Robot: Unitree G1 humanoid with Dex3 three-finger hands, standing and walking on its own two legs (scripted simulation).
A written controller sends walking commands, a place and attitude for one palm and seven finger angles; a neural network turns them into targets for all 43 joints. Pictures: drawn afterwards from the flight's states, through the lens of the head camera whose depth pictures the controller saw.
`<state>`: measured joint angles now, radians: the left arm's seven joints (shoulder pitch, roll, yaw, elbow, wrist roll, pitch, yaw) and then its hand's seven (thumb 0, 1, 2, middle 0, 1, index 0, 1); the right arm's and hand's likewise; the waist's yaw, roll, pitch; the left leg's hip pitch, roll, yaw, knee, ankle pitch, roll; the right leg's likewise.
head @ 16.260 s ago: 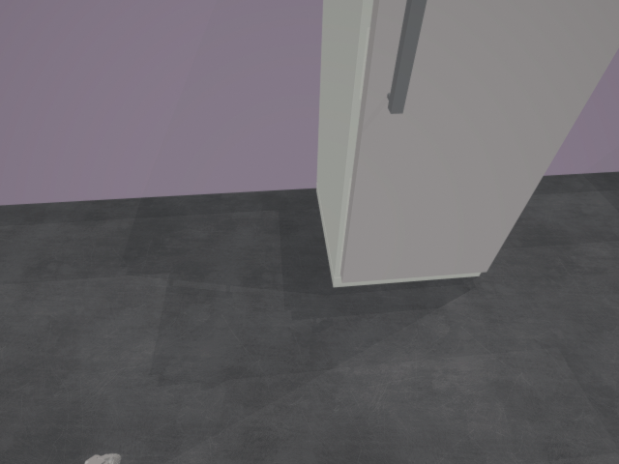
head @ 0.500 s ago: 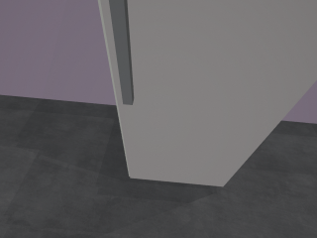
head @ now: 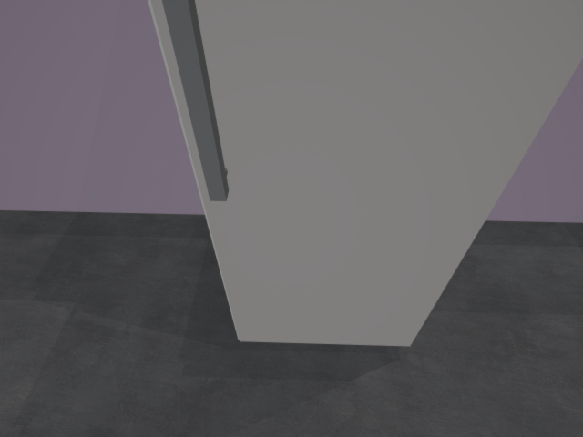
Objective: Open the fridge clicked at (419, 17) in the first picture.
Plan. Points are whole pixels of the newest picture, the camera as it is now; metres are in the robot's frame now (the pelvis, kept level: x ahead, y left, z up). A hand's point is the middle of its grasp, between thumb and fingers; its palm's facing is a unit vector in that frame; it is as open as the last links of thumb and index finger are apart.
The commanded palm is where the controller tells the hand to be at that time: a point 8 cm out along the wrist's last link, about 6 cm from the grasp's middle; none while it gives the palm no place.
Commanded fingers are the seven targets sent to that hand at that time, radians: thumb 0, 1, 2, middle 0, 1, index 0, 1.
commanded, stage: come to a stop and stand still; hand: left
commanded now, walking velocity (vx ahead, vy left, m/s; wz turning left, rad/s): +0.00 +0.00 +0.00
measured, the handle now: (200, 75) +0.51 +0.14 +0.26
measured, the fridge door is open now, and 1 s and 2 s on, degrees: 0 0 0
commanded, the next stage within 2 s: look again from close up in 0.34 s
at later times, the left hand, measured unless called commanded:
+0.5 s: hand out of the picture -0.03 +0.16 -0.18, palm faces +0.03 -0.99 -0.16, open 7.4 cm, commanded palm none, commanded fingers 0.00 0.90 0.90 -0.20 -0.30 -0.20 -0.30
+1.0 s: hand out of the picture -0.06 +0.16 -0.18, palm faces +0.06 -0.99 -0.15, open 7.4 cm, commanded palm none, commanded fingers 0.00 0.90 0.90 -0.20 -0.30 -0.20 -0.30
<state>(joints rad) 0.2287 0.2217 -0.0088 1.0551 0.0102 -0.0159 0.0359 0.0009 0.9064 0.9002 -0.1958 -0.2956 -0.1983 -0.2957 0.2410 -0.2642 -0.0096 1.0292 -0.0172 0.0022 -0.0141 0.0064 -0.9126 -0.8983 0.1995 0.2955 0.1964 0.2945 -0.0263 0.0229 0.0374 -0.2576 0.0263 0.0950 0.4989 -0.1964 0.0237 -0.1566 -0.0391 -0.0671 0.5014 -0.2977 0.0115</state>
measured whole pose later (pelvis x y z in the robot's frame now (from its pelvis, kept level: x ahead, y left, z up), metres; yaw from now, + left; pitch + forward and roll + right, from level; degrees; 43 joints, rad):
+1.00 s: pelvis -0.03 +0.01 +0.00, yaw +1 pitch -2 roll -1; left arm 0.37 0.13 0.01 1.10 0.02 -0.01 0.04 0.00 0.91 0.90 -0.19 -0.30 -0.20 -0.30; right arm 0.32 -0.12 -0.01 1.10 -0.01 0.01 -0.02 0.01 -0.92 -0.90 0.20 0.30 0.20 0.29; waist 0.00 -0.02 0.02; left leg -0.30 0.02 0.09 0.45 -0.13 0.03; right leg -0.19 -0.04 -0.08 0.46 -0.23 0.02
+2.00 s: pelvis -0.02 +0.01 +0.00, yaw +0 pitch -1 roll -1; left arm 0.35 0.12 0.01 1.09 0.02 -0.01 0.04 0.00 0.91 0.90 -0.19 -0.30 -0.20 -0.30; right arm 0.31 -0.11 -0.01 1.11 -0.02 0.00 -0.02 0.01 -0.92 -0.90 0.20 0.30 0.20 0.29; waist 0.00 -0.02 0.03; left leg -0.29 0.02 0.09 0.44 -0.13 0.03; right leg -0.19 -0.04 -0.07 0.45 -0.24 0.02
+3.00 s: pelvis +0.00 -0.04 -0.03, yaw +3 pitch +4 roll -1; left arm 0.39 0.33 0.29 -0.06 -0.36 -0.22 -0.42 0.01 0.23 0.62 -0.25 -0.72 -0.25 -0.72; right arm 0.22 -0.21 0.05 0.61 0.05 -0.24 -0.08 0.01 -0.91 -0.90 0.21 0.30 0.20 0.30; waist 0.02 0.05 -0.07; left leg -0.56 0.07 -0.01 0.82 -0.34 -0.03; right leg -0.41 0.01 -0.13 0.80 -0.46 -0.04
